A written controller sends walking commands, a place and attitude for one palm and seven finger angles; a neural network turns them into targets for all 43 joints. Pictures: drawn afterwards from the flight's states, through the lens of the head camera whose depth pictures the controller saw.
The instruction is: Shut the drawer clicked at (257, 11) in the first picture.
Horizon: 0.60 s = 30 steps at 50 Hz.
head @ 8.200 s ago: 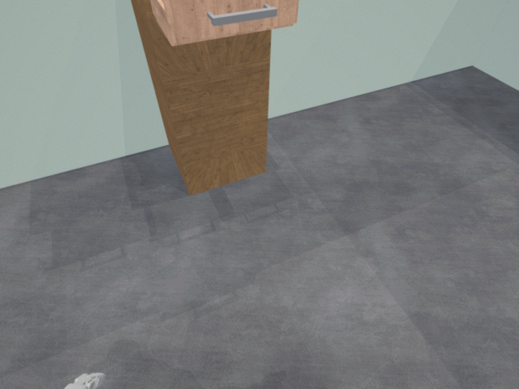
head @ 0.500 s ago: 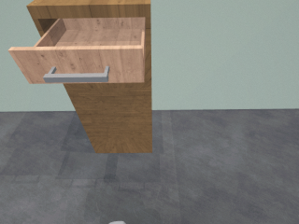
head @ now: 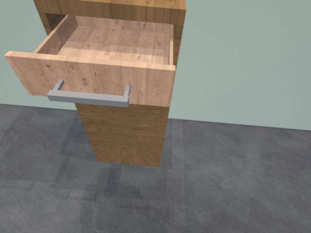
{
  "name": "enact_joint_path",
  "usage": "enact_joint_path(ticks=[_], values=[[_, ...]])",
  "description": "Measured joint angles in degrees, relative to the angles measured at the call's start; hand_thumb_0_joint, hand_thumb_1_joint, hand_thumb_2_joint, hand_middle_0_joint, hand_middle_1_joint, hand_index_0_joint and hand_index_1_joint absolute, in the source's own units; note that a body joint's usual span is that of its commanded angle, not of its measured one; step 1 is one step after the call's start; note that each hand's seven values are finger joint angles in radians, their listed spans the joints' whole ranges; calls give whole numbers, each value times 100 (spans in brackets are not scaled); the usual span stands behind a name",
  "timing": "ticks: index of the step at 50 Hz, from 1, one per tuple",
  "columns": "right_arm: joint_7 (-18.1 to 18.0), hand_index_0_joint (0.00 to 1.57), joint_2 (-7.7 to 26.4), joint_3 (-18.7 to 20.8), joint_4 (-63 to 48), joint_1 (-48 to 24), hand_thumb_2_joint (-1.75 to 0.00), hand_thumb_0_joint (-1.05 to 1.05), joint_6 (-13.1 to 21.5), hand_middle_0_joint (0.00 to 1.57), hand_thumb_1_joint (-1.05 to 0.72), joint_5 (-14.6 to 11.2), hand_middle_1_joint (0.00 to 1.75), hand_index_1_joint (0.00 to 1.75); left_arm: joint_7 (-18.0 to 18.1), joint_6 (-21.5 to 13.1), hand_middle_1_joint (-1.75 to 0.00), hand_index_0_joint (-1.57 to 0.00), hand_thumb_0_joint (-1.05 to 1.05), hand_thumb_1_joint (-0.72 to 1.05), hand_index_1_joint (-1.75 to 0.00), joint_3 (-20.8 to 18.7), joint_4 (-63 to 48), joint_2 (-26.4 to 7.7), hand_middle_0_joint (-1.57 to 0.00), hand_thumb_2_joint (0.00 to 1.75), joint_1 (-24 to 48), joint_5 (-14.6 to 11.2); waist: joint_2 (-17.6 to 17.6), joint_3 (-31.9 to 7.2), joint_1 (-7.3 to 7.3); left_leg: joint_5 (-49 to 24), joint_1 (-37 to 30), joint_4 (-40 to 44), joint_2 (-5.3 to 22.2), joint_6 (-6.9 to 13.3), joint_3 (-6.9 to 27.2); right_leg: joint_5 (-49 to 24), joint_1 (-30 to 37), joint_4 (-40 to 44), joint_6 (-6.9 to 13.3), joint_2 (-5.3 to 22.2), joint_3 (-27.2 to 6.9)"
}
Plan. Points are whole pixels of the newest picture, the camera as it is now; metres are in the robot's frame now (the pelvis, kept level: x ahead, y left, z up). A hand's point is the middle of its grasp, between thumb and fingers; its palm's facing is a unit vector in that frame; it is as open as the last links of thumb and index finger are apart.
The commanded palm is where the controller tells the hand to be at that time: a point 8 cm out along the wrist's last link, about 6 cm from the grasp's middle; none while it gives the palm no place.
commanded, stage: come to a stop and stand still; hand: left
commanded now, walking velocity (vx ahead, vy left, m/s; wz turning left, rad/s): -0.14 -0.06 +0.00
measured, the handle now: (91, 92) +0.39 +0.20 +0.15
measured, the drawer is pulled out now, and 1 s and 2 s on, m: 0.22 0.22 0.22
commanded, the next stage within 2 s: look again from close up in 1.48 s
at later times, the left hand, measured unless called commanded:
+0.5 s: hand out of the picture +0.04 +0.14 -0.16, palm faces +0.07 -0.97 -0.24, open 7.4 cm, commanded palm none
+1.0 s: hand out of the picture -0.05 +0.14 -0.18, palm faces +0.05 -0.99 -0.16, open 7.4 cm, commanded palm none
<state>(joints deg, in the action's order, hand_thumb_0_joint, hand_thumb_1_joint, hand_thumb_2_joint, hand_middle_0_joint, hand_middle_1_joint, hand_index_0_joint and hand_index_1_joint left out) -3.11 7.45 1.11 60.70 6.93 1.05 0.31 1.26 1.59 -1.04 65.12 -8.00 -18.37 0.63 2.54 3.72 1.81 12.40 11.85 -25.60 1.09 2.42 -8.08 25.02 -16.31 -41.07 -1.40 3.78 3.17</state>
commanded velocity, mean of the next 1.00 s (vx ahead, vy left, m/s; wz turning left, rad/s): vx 0.00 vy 0.05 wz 0.00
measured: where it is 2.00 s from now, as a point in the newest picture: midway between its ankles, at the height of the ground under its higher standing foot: outside the picture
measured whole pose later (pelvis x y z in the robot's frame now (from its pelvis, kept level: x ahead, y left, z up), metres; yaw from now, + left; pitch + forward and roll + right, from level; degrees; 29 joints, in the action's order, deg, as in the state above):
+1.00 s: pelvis -0.02 -0.02 +0.00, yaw +0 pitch +0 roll +0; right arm -2.0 7.6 0.1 64.6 16.1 0.4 0.3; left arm 1.1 0.8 -0.2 66.7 -7.8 -17.3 0.6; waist 0.4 2.1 0.9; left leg 16.5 6.4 -23.0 1.4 -0.4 -3.2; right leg 10.5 -13.3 -24.0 -1.5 3.2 3.4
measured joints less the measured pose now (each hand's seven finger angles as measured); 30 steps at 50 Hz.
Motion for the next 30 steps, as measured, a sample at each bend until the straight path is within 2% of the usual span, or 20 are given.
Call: enact_joint_path(ticks=[5,7,9,11,14,17,19,22,25,28,30], values=[[38,20,103,101,-2,-13,-90,-2,-172,20,-94,45,30,30,14,98,-30,-19,1,91,-30,-109,-339,-160,-20,90,321,39,-108,67,-52,5,38,-49,113,-120,36,-80,-254,-229,1,-10,-20],[70,20,153,131,-1,31,-90,-1,-222,20,-93,57,30,30,22,72,-30,-19,1,91,-30,-136,-453,-224,-20,90,416,41,-169,59,-70,46,99,-161,168,-199,60,-345,-155,53,12,-23,13],[111,20,180,150,-1,110,-90,-1,-258,20,-93,42,30,30,29,-13,-30,-19,0,91,-30,-138,-557,-312,-20,90,437,53,-146,2,-72,157,224,-405,168,-300,52,-923,104,729,43,3,-22],[151,20,267,182,2,151,-90,-1,-313,20,-92,11,30,30,41,-64,-30,-19,0,91,-30,-114,-541,-285,-20,90,517,69,-309,1,-121,489,352,-710,233,-353,171,-786,117,720,164,-87,35],[173,20,372,214,3,253,-90,0,-429,20,-92,15,30,30,21,-91,-30,-19,0,91,-30,-57,-570,-199,-20,90,593,71,-446,-48,-162,1275,578,-1488,91,-338,469,-828,158,856,275,-120,98],[196,20,429,226,14,359,-90,0,-447,20,-92,14,30,30,18,-81,-30,-20,0,91,-30,-53,-623,-122,-20,90,681,74,-465,-62,-159,1384,716,-2207,-33,-359,605,-1011,215,1107,307,-101,107],[213,20,442,226,5,433,-90,0,-451,20,-91,17,30,30,15,-77,-30,-20,0,90,-30,-65,-679,-92,-20,90,735,80,-445,-57,-148,1370,703,-2348,-64,-388,635,-1107,226,1234,305,-75,119],[230,20,432,213,-11,517,-90,0,-447,20,-91,16,30,30,7,-87,-30,-20,0,90,-30,-90,-752,-87,-20,90,795,90,-378,-37,-114,1382,564,-2110,-61,-417,641,-1228,205,1364,287,-28,140],[232,20,401,183,-37,562,-90,0,-410,20,-91,16,30,30,2,-82,-30,-20,0,90,-30,-120,-764,-124,-20,90,809,92,-292,-30,-71,1242,312,-1454,-36,-410,624,-1315,133,1403,244,10,142],[219,20,381,140,-74,627,-90,0,-293,20,-91,20,30,30,1,-30,-30,-20,0,90,-30,-141,-695,-178,-20,90,759,52,-280,-72,-89,586,-126,-343,37,-360,595,-1296,-9,1241,156,-16,164],[193,20,332,111,-38,659,-90,0,-231,20,-91,46,30,30,-6,38,-30,-20,0,90,-30,-153,-611,-223,-20,90,747,17,-255,-88,-114,411,-180,-157,60,-284,646,-1236,-97,1079,90,-21,185]])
